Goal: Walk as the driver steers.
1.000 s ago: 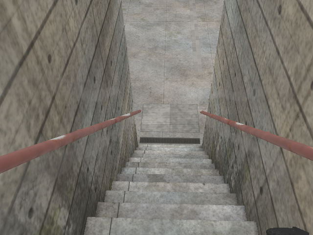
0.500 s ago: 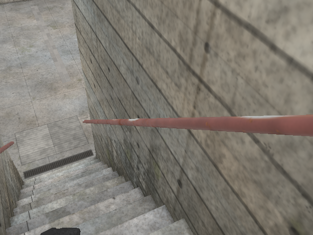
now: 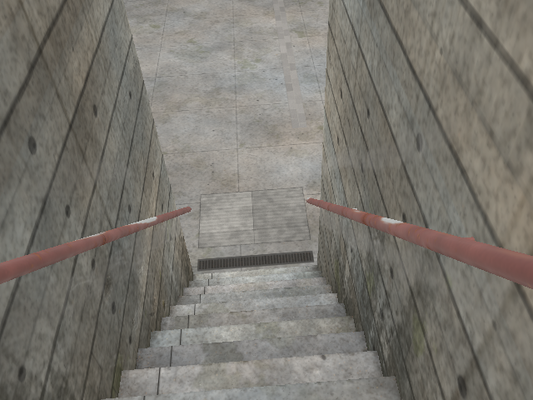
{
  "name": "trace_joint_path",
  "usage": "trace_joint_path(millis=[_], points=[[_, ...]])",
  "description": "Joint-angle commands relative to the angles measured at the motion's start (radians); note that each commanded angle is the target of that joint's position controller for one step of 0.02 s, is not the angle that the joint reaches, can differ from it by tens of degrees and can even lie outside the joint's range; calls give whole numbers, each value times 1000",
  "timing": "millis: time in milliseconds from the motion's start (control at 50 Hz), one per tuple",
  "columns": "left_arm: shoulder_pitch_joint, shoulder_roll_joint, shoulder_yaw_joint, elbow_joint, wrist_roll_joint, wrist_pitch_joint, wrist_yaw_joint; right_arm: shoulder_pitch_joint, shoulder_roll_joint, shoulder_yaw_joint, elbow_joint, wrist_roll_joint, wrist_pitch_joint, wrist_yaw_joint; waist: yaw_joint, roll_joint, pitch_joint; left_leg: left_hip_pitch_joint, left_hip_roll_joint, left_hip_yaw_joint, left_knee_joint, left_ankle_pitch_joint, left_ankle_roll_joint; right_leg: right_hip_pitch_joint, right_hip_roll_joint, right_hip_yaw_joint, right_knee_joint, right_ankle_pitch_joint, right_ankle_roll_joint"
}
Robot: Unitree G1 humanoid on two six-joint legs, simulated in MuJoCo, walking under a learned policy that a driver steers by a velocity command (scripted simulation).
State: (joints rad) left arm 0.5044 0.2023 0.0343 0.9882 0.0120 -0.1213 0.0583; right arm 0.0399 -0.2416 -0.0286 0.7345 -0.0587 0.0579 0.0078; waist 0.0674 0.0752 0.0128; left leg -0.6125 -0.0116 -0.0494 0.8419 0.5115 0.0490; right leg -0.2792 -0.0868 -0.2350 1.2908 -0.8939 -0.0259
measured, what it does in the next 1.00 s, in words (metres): goes down, turning left: left foot 0.22 m lower, then right foot 0.22 m lower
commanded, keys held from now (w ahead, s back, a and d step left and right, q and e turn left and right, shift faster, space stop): w+q+shift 0.68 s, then w+e+shift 0.32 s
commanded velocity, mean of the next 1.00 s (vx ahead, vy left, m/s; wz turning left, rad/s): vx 0.95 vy -0.08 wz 0.65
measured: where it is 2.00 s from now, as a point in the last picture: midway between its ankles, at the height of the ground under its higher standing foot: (252, 368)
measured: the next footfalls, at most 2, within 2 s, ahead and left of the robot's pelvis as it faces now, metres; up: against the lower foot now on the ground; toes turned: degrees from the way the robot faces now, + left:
left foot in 0.10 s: +0.11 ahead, +0.10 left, -0.22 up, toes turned +5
right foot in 0.50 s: +0.35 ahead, -0.04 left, -0.44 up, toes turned +30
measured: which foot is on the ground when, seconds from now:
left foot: up 0.00-0.08, down 0.10-0.50, up 0.52-0.94, down 0.96-1.00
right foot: down 0.00-0.06, up 0.08-0.48, down 0.50-0.96, up 0.98-1.00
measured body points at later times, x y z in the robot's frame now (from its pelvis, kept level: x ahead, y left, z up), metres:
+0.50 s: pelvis +0.29 +0.03 -0.26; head +0.25 +0.03 +0.18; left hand +0.29 +0.31 -0.37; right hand +0.42 -0.18 -0.40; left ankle +0.10 +0.09 -0.78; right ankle +0.35 -0.04 -1.01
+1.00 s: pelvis +0.53 +0.13 -0.51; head +0.51 +0.14 -0.06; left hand +0.33 +0.25 -0.67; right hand +0.80 +0.04 -0.62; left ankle +0.51 +0.24 -1.24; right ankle +0.44 -0.05 -0.96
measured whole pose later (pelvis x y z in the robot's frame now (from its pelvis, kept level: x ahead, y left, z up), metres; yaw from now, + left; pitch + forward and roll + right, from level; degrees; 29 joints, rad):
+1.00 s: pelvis +0.53 +0.13 -0.51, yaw +38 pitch -2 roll +0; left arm 0.53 0.21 -0.01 0.95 0.03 0.02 -0.02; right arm 0.14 -0.21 -0.05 0.90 -0.01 0.01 -0.01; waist 0.11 -0.04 0.00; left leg -0.29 0.01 0.07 0.56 0.00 0.19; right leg -0.34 0.14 -0.02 1.89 -0.67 -0.16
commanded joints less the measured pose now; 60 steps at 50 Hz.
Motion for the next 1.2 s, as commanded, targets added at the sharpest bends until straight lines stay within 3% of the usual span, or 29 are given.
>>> trace_joint_path(millis=[20,60,80,100,120,140,160,200,220,240,320,440,480,520,540,620,660,720,760,800,880,940,960,980,1040,1080,1140,1160,1200], points=[[25,155,43,-31,21,-8,-8,-120,-48,-11,-77,-17,-8,-16,36,-229,145,-106,53,46,-17,-141,27,37,-295,273,-227,558,-102],[-58,178,62,-39,30,42,3,149,-72,-39,13,44,-33,-4,-65,-161,88,330,27,175,-210,-398,68,-137,-268,101,130,916,-110],[-178,215,67,-68,18,43,-7,495,-97,-55,138,31,-46,-15,-244,-128,-127,849,-42,214,-54,-215,97,-363,-233,28,502,1177,-70],[-225,166,62,-83,32,86,-11,532,-91,-59,137,54,-49,2,-329,83,27,784,13,-11,-489,-463,186,-544,-48,3,951,583,-103],[-300,56,46,-168,16,80,3,484,-173,-65,149,61,-60,12,-240,366,163,798,58,-60,-155,309,156,-891,44,33,1154,149,-89],[-248,54,28,-233,25,66,-2,460,-207,-54,120,55,-66,5,-130,267,47,903,135,-223,-15,654,174,-1033,30,144,990,212,-75],[-195,96,39,-224,26,61,-9,452,-165,-44,107,61,-64,2,-95,22,-92,846,191,-337,-13,203,229,-994,-20,266,787,296,-52],[-290,90,30,-241,54,56,-17,392,-122,-27,99,86,-56,-11,-66,-94,-89,636,168,-415,-21,-218,284,-1068,-23,324,620,449,9],[-249,53,21,-254,48,58,-28,392,-147,-38,99,75,-76,-5,-40,37,-136,547,222,-572,-64,-215,341,-1023,-25,334,537,528,36],[-337,25,-3,-309,46,71,-27,299,-34,5,45,74,-78,-17,-4,-84,-74,204,162,-525,-177,-325,298,-776,15,288,156,798,96],[-257,106,14,-238,29,70,-39,295,-65,1,77,85,-121,-39,15,-28,-142,67,-20,-455,84,-586,237,-322,88,293,-255,1395,91],[-123,120,37,-216,-10,27,-37,213,-76,-6,53,13,-86,-24,12,123,-2,78,-96,-421,427,-637,226,72,107,329,-652,1250,6],[64,157,73,-171,-29,23,-35,252,-37,-12,72,29,-61,-38,49,18,16,46,-143,-335,862,-375,220,300,-2,355,-1013,1312,14],[30,136,39,-177,8,37,-67,301,116,17,-7,80,-60,-32,-75,-333,50,-605,-225,-102,1409,-1362,207,629,-217,394,-448,1923,9],[41,99,29,-152,-26,39,-90,359,163,42,-11,87,-60,-37,-95,-416,-61,-744,-140,-37,1451,-1307,215,702,-265,417,-409,1933,26],[10,134,-1,-119,-12,-29,-95,93,67,24,-100,15,-16,-58,-126,-136,151,-757,4,-131,1154,-740,111,37,-217,500,-493,1271,66],[-98,89,-31,-152,-8,-23,-79,11,59,40,-107,35,-25,-42,-156,-80,210,-392,-19,-10,616,-419,8,-429,-170,404,-635,894,90],[34,193,-15,-73,-11,-30,-68,71,20,10,-17,2,-42,-26,-97,-217,120,-434,-14,-80,608,-240,54,-106,-174,499,-501,985,57],[1,163,-29,-69,6,-7,-63,6,-16,-1,-6,33,-104,-1,-72,-76,106,-228,-62,-27,211,122,61,-144,-68,378,-418,638,25],[-120,118,-35,-144,1,80,-84,-71,-68,-27,9,100,-63,-5,-16,-219,119,124,-52,103,54,-67,-34,-270,7,246,-449,377,-188],[107,79,-26,-66,77,134,-104,51,-96,-53,64,92,-2,-16,41,-148,119,264,89,18,-386,-400,-13,73,32,380,-166,737,-272],[-29,179,-2,-87,23,100,-55,257,-118,-61,143,26,-42,3,-144,169,96,573,64,122,-627,-321,65,-141,97,418,483,966,-196],[-146,177,12,-148,-14,77,-61,354,-107,-43,166,16,-52,5,-199,223,18,927,219,-80,-280,-34,168,-630,209,373,831,264,-157],[20,112,-15,-210,-15,115,-78,367,-234,-89,202,42,-60,-37,-62,86,-292,1168,577,-438,-182,111,304,-758,174,415,799,160,-118],[-98,138,-1,-160,83,164,-93,277,-94,-51,185,22,-81,-79,-52,-94,-106,705,443,-226,-205,-151,171,-699,48,389,509,482,-42],[-185,67,-42,-216,26,146,-90,-72,49,11,143,71,-130,-46,100,99,179,-111,148,233,-338,-739,-33,-243,46,342,-253,907,16],[-36,37,-28,-178,49,146,-46,84,-133,-34,140,67,-196,3,95,201,-89,163,380,113,-23,-620,17,-231,15,302,-177,1326,-20],[-232,120,-6,-258,95,153,-120,182,-86,-38,152,87,-193,-62,41,-65,-48,132,372,160,-10,-528,-9,-236,31,263,-478,1550,-45],[-309,90,-7,-301,51,155,-156,171,-126,-53,178,64,-168,-103,24,-28,-37,172,400,185,119,-669,-44,-168,-1,292,-644,1588,-62]])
